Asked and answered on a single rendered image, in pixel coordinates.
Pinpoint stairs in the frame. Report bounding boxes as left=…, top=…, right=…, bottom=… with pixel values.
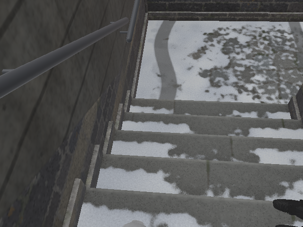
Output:
left=77, top=98, right=303, bottom=227

